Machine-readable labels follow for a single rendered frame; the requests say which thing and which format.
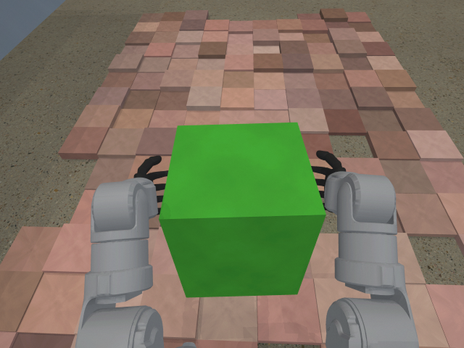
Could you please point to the robot left upper arm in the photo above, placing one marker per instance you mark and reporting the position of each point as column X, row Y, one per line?
column 122, row 327

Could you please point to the left robot forearm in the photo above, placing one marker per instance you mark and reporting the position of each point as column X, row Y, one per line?
column 120, row 270

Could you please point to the robot left hand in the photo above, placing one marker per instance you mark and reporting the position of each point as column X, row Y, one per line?
column 144, row 169

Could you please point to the carton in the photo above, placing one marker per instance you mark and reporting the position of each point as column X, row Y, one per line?
column 241, row 211

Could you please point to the robot right upper arm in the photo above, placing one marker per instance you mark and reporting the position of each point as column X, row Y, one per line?
column 368, row 323

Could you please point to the robot right hand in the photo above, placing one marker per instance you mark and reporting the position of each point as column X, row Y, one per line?
column 333, row 162

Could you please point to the right robot forearm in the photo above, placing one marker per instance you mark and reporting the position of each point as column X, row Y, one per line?
column 365, row 206

